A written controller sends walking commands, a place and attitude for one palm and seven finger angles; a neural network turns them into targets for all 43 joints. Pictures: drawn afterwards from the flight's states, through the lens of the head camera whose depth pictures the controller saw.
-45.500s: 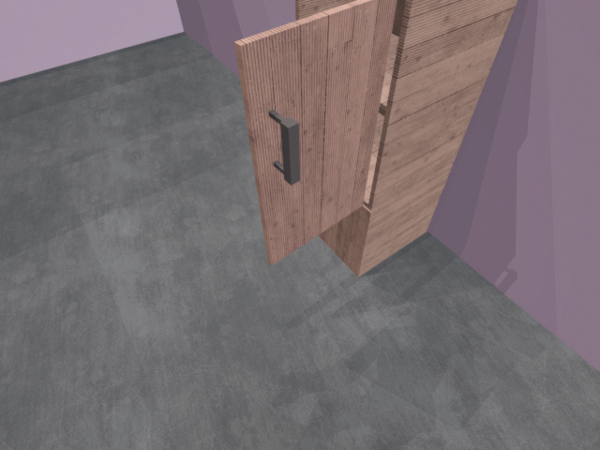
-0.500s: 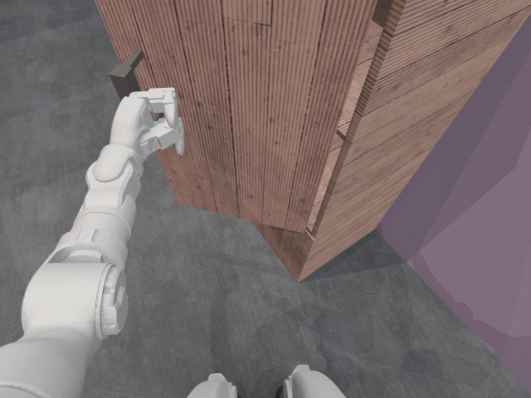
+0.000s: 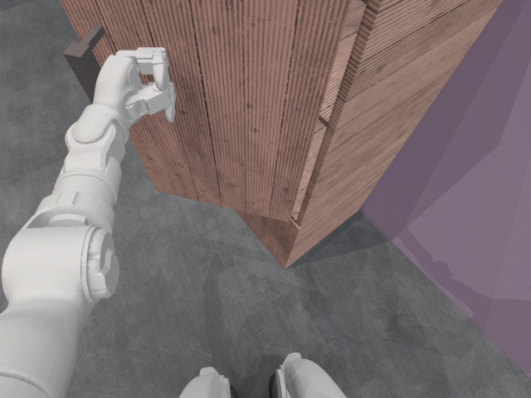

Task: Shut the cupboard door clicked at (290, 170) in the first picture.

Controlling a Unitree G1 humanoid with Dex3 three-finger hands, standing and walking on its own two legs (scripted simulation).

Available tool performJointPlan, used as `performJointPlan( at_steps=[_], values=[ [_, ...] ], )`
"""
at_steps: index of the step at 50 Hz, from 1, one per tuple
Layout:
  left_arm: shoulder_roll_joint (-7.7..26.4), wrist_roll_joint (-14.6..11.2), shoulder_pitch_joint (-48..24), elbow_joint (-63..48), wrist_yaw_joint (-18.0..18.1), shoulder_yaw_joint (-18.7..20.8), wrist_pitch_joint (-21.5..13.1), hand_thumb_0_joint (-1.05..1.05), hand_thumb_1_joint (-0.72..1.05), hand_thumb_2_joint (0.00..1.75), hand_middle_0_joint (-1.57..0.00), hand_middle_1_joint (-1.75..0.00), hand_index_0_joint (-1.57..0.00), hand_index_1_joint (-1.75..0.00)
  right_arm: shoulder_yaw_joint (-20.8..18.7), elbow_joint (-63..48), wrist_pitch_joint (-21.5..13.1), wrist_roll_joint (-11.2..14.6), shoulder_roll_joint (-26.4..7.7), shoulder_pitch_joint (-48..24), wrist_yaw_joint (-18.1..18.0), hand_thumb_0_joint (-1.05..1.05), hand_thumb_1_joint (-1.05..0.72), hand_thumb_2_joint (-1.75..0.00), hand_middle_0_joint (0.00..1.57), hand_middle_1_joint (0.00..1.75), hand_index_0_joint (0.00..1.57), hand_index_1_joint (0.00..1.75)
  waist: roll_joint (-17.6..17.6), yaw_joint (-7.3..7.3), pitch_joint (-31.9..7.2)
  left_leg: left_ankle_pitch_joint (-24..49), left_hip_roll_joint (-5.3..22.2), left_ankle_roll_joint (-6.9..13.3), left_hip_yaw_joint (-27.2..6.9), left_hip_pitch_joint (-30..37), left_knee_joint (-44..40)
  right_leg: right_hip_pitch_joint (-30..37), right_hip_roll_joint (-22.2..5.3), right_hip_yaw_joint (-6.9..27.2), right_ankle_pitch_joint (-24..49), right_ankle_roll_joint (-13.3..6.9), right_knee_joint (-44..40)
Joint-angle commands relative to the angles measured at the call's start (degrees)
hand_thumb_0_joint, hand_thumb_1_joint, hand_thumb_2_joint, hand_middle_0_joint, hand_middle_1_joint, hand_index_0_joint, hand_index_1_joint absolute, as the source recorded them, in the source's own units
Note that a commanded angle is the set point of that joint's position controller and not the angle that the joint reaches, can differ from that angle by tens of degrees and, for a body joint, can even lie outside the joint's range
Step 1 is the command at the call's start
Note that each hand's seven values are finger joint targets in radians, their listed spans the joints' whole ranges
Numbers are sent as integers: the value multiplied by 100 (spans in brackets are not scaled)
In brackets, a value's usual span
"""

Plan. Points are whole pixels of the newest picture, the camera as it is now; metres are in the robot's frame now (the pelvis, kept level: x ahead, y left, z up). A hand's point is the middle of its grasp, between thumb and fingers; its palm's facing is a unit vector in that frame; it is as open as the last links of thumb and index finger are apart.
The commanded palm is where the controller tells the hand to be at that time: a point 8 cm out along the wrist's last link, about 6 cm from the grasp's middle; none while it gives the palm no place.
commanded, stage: push the door shut along its arc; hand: left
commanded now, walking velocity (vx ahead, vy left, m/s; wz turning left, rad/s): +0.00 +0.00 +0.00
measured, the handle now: (106, 80) +0.57 +0.17 +0.11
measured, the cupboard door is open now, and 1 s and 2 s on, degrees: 38 16 16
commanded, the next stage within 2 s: pull the fist back off the door in 0.64 s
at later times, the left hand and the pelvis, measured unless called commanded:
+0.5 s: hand (187, 75) +0.56 +0.05 +0.12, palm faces -0.40 -0.92 -0.01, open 3.2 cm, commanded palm +0.58 +0.08 +0.11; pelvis -0.01 -0.01 -0.02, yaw +1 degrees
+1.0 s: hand (211, 67) +0.59 +0.02 +0.10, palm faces +0.02 -1.00 -0.05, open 3.2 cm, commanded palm +0.56 +0.06 +0.11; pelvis +0.01 -0.01 -0.02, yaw +0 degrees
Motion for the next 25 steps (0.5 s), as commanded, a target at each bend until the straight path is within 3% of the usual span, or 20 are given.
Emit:
performJointPlan(
  at_steps=[1,3,4,9,11,13,14,17,19,21,24,25],
  values=[
    [894,-63,-3216,-1087,-19,-90,-267,0,90,90,-130,-150,-130,-150,-351,-228,-104,9,-985,927,-88,0,-90,-90,20,30,20,30,73,-298,-2730,2229,110,-66,-635,1851,-317,918,-56,391,2087,176,-507],
    [985,-42,-3338,-932,-17,-52,-210,0,90,90,-130,-150,-130,-150,-360,-172,-98,0,-1023,988,-91,0,-90,-90,20,30,20,30,33,-369,-2588,2122,124,-52,-666,1793,-284,774,-45,380,1939,165,-526],
    [837,-31,-3441,-859,-36,-221,-168,0,90,90,-130,-150,-130,-150,-344,-158,-96,4,-1006,959,-91,0,-90,-90,20,30,20,30,86,-434,-2483,1996,108,-42,-642,1728,-272,694,-45,387,1835,172,-549],
    [580,-43,-4121,-837,-96,-460,-134,0,90,90,-130,-150,-130,-150,-350,32,-182,-52,-1031,1001,-108,0,-90,-90,20,30,20,30,467,-619,-2728,2089,147,-50,-807,2137,-95,52,-43,288,1557,145,-433],
    [618,-50,-4335,-858,-148,-460,-144,0,90,90,-130,-150,-130,-150,-353,87,-210,-57,-1049,1050,-124,0,-90,-90,20,30,20,30,513,-649,-2973,2290,162,-54,-869,2283,-30,-28,-37,271,1629,139,-355],
    [723,-32,-4424,-654,-164,-399,-50,0,90,90,-130,-150,-130,-150,-337,130,-220,-69,-1068,1069,-141,0,-90,-90,20,30,20,30,374,-715,-2912,2164,160,-26,-843,2027,46,-16,-37,283,1599,144,-335],
    [562,-12,-4546,-618,-170,-529,-6,0,90,90,-130,-150,-130,-150,-322,150,-229,-80,-1043,1039,-136,0,-90,-90,20,30,20,30,560,-736,-2873,2085,137,-28,-828,1968,59,-79,-35,279,1536,138,-321],
    [801,29,-4764,-536,-182,-382,58,0,90,90,-130,-150,-130,-150,-318,211,-261,-109,-1080,1113,-154,0,-90,-90,20,30,20,30,523,-796,-3010,2135,161,-18,-849,1915,160,-113,-18,251,1547,130,-245],
    [773,48,-4851,-483,-194,-398,111,0,90,90,-130,-150,-130,-150,-311,196,-280,-122,-1071,1124,-154,0,-90,-90,20,30,20,30,497,-811,-3067,2082,134,-2,-811,1728,223,-37,-14,278,1587,130,-209],
    [738,63,-5060,-534,-211,-429,95,0,90,90,-130,-150,-130,-150,-317,232,-311,-125,-1075,1136,-164,0,-90,-90,20,30,20,30,699,-850,-3221,2199,151,-7,-837,1867,297,-230,-13,270,1592,135,-137],
    [853,133,-5087,-249,-212,-382,223,0,90,90,-130,-150,-130,-150,-294,264,-299,-152,-1091,1205,-163,0,-90,-90,20,30,20,30,550,-916,-3005,2021,152,2,-814,1577,348,-257,11,239,1473,128,-133],
    [781,124,-5216,-368,-213,-406,199,0,90,90,-130,-150,-130,-150,-294,258,-316,-156,-1081,1241,-173,0,-90,-90,20,30,20,30,648,-955,-3080,2143,143,24,-817,1667,361,-305,20,227,1539,115,-108]
  ],
)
